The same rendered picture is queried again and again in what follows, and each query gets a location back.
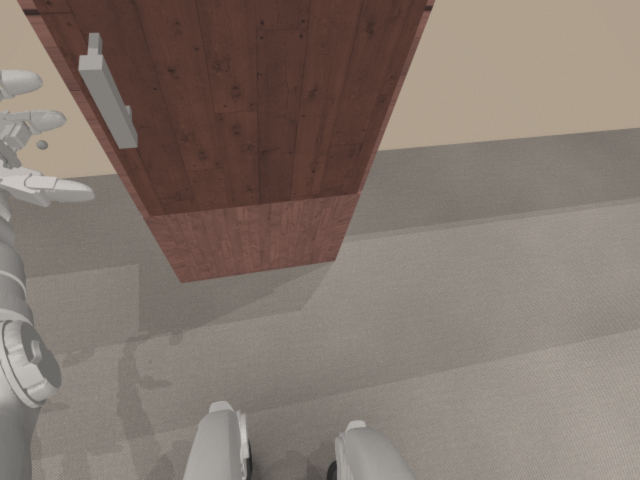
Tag handle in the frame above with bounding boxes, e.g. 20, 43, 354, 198
78, 33, 138, 149

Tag cupboard door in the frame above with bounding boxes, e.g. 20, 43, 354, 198
32, 0, 428, 217

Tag robot thigh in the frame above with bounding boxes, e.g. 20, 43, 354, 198
183, 409, 249, 480
335, 427, 418, 480

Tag robot left thigh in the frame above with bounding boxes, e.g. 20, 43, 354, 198
183, 409, 249, 480

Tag robot left forearm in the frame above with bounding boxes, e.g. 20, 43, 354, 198
0, 196, 34, 327

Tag robot left hand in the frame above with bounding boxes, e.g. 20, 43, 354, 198
0, 70, 95, 207

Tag robot left upper arm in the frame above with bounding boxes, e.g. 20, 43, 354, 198
0, 320, 62, 480

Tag robot right thigh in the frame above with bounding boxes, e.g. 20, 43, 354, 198
335, 427, 418, 480

